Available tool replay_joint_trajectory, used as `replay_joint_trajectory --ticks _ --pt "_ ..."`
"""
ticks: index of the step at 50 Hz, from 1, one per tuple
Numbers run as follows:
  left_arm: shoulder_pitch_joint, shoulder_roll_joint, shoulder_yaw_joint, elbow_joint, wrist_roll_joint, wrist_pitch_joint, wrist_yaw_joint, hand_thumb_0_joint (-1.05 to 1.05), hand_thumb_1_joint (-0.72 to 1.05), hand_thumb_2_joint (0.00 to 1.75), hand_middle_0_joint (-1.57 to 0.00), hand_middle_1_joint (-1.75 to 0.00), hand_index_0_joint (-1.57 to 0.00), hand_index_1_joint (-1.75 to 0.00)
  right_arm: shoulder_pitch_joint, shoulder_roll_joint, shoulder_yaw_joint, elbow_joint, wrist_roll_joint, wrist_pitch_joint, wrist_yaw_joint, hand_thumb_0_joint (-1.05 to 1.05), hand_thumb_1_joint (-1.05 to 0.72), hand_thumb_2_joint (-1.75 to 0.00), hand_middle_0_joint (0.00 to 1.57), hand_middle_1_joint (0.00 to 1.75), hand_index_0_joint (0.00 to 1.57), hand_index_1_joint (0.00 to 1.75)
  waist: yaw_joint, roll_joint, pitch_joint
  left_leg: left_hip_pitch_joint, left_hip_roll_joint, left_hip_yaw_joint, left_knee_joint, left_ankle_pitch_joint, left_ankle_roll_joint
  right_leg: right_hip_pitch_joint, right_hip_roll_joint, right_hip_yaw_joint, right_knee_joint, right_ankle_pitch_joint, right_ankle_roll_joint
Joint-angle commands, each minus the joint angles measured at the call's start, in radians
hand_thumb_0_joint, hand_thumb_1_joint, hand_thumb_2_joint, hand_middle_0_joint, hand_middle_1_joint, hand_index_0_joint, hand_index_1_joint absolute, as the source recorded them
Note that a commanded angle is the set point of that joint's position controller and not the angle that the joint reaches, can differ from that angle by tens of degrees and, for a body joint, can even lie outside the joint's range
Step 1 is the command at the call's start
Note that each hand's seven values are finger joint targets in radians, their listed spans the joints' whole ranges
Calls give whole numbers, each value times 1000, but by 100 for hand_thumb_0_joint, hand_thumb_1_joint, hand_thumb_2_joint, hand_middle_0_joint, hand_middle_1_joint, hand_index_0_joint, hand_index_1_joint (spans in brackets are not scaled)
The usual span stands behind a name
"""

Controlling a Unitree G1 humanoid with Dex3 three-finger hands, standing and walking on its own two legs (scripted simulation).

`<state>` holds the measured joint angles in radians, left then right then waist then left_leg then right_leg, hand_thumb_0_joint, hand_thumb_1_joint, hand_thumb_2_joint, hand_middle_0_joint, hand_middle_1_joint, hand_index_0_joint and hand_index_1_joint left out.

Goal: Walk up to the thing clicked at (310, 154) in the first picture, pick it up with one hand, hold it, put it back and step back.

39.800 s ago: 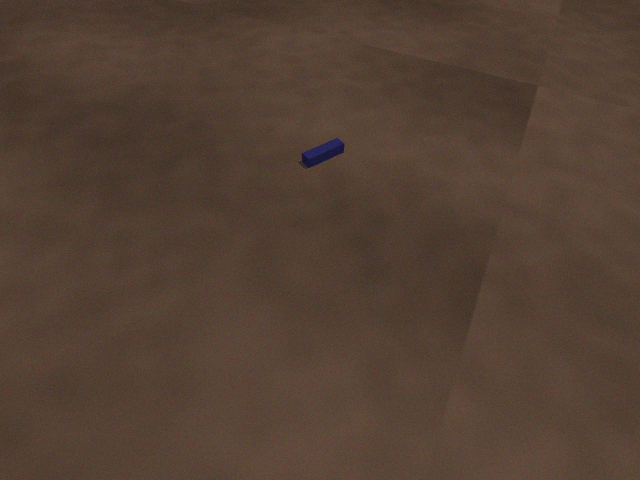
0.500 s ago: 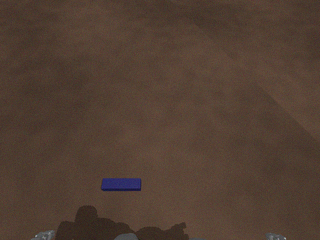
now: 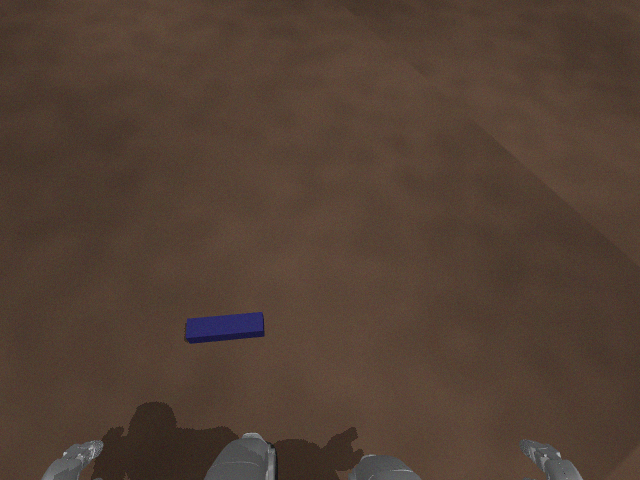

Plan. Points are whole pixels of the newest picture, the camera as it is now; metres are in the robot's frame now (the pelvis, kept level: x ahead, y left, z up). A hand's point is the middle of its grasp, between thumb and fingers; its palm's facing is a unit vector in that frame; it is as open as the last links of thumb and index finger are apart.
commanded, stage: step back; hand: left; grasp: from above
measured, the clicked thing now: (226, 327) +0.53 +0.26 -0.73
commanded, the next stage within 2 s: none
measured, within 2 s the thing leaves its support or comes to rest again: neither
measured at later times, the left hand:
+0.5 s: hand out of the picture -0.02 +0.27 -0.14, palm faces +0.07 -0.92 -0.38, open 7.3 cm
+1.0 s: hand out of the picture -0.21 +0.23 -0.12, palm faces +0.07 -0.89 -0.45, open 7.3 cm
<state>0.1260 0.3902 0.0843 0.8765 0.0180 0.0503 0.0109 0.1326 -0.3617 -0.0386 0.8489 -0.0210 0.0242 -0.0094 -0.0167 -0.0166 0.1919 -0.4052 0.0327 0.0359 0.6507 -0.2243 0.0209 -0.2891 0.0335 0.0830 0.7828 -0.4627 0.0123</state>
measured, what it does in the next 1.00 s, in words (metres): walks backwards: right foot, then left foot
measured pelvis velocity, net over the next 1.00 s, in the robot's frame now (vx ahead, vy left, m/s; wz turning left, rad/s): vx -0.29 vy -0.05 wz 0.09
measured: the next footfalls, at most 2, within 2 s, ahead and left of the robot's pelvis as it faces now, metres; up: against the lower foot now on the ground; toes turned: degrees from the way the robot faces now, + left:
right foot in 0.02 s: +0.01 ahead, -0.13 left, +0.00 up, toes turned +4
left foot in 0.34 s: -0.07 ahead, +0.10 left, +0.00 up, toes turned +1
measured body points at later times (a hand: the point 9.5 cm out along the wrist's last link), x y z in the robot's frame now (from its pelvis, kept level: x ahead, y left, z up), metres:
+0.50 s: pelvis -0.13 -0.01 +0.01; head -0.08 +0.02 +0.45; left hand -0.03 +0.32 -0.11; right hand -0.02 -0.31 -0.10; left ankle -0.11 +0.10 -0.72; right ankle -0.13 -0.15 -0.64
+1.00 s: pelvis -0.29 -0.05 +0.00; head -0.23 -0.06 +0.45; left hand -0.21 +0.28 -0.09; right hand -0.20 -0.36 -0.13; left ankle -0.33 +0.08 -0.68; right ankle -0.23 -0.16 -0.72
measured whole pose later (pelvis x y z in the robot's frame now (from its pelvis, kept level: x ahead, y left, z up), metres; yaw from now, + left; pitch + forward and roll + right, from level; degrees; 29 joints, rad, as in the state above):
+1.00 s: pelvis -0.29 -0.05 +0.00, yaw +5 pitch -1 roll +1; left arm 0.16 0.36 0.08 0.79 0.05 0.03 0.03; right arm 0.22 -0.41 -0.05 0.87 -0.01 0.06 -0.02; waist 0.01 0.02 0.16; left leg -0.36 -0.07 -0.09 0.93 -0.52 -0.02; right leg -0.36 -0.04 -0.02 0.64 -0.26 -0.01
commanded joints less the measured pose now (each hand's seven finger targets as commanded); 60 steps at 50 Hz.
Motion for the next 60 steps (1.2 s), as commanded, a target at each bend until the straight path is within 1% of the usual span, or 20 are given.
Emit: replay_joint_trajectory --ticks 1,3,7,13,16,18,19,22,29,35,36,37,38,41,50,52,53,54,55,60 --pt "162 194 64 -32 19 -40 7 0 90 90 -20 -30 -20 -30 -14 -249 -63 -68 19 6 -13 0 -90 -90 20 30 20 30 38 102 -299 53 115 -204 -17 167 79 208 -66 36 -369 277 -66" --pt "58 358 99 -99 21 -40 5 0 90 90 -20 -30 -20 -30 -51 -213 -65 -75 22 10 -24 0 -90 -90 20 30 20 30 73 -257 -189 -81 -130 -133 415 -397 -24 -26 -455 501 -474 361 -341" --pt "-100 227 70 -152 14 -43 17 0 90 90 -20 -30 -20 -30 75 -218 -59 -18 34 3 -24 0 -90 -90 20 30 20 30 -23 -133 -121 -58 -165 -194 579 -252 -27 -50 -258 155 -373 555 -227" --pt "29 204 56 -161 16 -31 28 0 90 90 -20 -30 -20 -30 52 -195 -48 -55 14 -10 -19 0 -90 -90 20 30 20 30 53 -167 -228 -29 -59 -102 71 -273 -19 253 -264 143 -242 697 -206" --pt "11 211 42 -178 -4 -13 16 0 90 90 -20 -30 -20 -30 127 -203 -66 -23 -2 -25 -14 0 -90 -90 20 30 20 30 12 -116 -249 180 -46 -72 -260 67 -1 127 -215 112 -136 595 -143" --pt "13 158 31 -196 -14 -12 16 0 90 90 -20 -30 -20 -30 53 -380 -104 -61 -14 -29 -4 0 -90 -90 20 30 20 30 17 249 -233 242 302 -523 -297 351 183 -165 56 -51 96 -36 -35" --pt "-50 194 54 -185 -2 -11 29 0 90 90 -20 -30 -20 -30 73 -394 -108 -63 -13 -31 -2 0 -90 -90 20 30 20 30 -46 238 -234 140 373 -623 -308 403 288 -126 63 68 304 -213 -25" --pt "32 175 51 -143 -21 -7 25 0 90 90 -20 -30 -20 -30 -27 -271 -75 -71 -14 -31 -18 0 -90 -90 20 30 20 30 40 120 -209 202 226 -322 -227 444 207 -200 71 125 477 -72 -43" --pt "52 166 50 -142 -2 -19 11 0 90 90 -20 -30 -20 -30 47 -262 -82 -93 -9 -20 -23 0 -90 -90 20 30 20 30 -22 167 -230 326 231 -288 -177 422 249 -175 27 31 212 -70 20" --pt "229 178 62 -50 13 -36 0 0 90 90 -20 -30 -20 -30 -28 -273 -75 -117 10 13 -11 0 -90 -90 20 30 20 30 51 189 -279 53 134 -224 -80 86 91 184 -24 -44 -349 199 -49" --pt "207 248 81 -65 32 -44 -1 0 90 90 -20 -30 -20 -30 -15 -218 -61 -127 15 15 -9 0 -90 -90 20 30 20 30 39 -22 -229 -160 -9 -196 70 -134 25 211 -171 228 -402 102 -104" --pt "140 366 106 -105 25 -37 -3 0 90 90 -20 -30 -20 -30 -61 -204 -65 -144 20 15 -21 0 -90 -90 20 30 20 30 85 -254 -189 -131 -152 -142 351 -367 -23 -47 -426 482 -514 98 -279" --pt "64 371 104 -137 25 -43 4 0 90 90 -20 -30 -20 -30 -59 -239 -81 -131 15 19 -28 0 -90 -90 20 30 20 30 67 -222 -118 -92 -104 -240 521 -374 -38 -196 -491 542 -542 126 -334" --pt "-86 243 71 -161 25 -46 17 0 90 90 -20 -30 -20 -30 56 -227 -71 -65 23 15 -24 0 -90 -90 20 30 20 30 -25 -102 -89 -54 -159 -214 613 -223 -32 -169 -269 157 -405 350 -205" --pt "49 232 55 -158 12 -25 32 0 90 90 -20 -30 -20 -30 88 -195 -61 -56 1 -2 -16 0 -90 -90 20 30 20 30 56 -186 -252 25 -68 -60 -4 -253 -25 228 -291 137 -229 654 -205" --pt "7 226 45 -175 0 -12 25 0 90 90 -20 -30 -20 -30 173 -206 -71 -19 -4 -7 -15 0 -90 -90 20 30 20 30 10 -130 -278 180 -56 -38 -260 5 -2 130 -259 95 -147 571 -145" --pt "46 192 30 -176 -1 -10 20 0 90 90 -20 -30 -20 -30 144 -259 -88 -25 -14 -9 -15 0 -90 -90 20 30 20 30 28 -5 -283 275 78 -247 -262 94 49 -28 -179 51 -73 403 -86" --pt "16 168 22 -192 -11 -14 23 0 90 90 -20 -30 -20 -30 76 -374 -105 -57 -15 -4 -5 0 -90 -90 20 30 20 30 21 225 -261 250 286 -486 -285 224 184 -186 3 -110 79 33 -29" --pt "-66 209 50 -187 2 -11 37 0 90 90 -20 -30 -20 -30 77 -407 -112 -65 -15 -6 -1 0 -90 -90 20 30 20 30 -46 246 -234 86 380 -594 -318 293 304 -135 22 2 307 -216 -15" --pt "58 189 47 -106 -14 -9 25 0 90 90 -20 -30 -20 -30 -39 -264 -66 -71 -17 -11 -19 0 -90 -90 20 30 20 30 51 156 -172 143 212 -273 -211 396 214 -171 42 54 437 -66 -19"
